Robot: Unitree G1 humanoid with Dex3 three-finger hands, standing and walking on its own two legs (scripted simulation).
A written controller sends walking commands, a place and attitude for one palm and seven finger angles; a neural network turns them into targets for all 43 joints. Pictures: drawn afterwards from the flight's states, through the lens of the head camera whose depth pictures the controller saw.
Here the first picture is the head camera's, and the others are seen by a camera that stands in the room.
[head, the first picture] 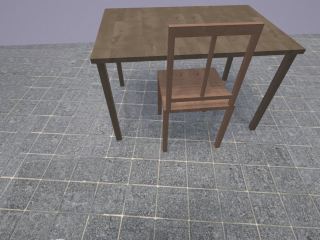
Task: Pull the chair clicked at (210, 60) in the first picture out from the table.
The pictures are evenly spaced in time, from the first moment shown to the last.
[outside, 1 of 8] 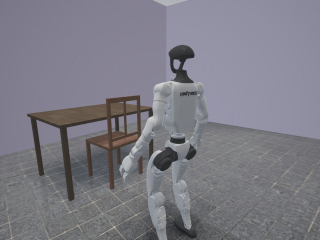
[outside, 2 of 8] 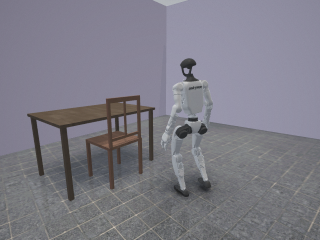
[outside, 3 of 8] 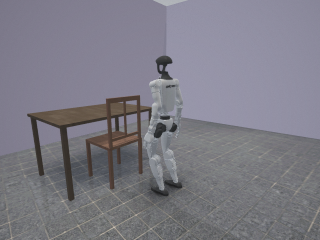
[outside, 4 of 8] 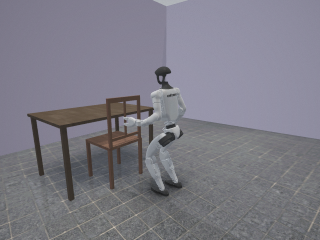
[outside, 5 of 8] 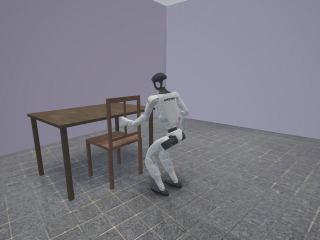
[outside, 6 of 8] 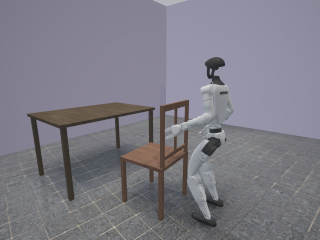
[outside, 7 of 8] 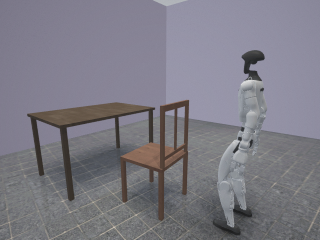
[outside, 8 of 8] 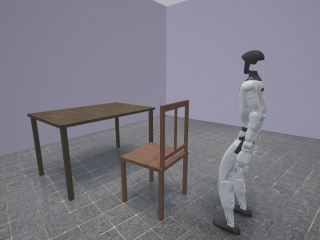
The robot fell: no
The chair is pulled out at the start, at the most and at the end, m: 0.00 0.65 0.65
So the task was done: yes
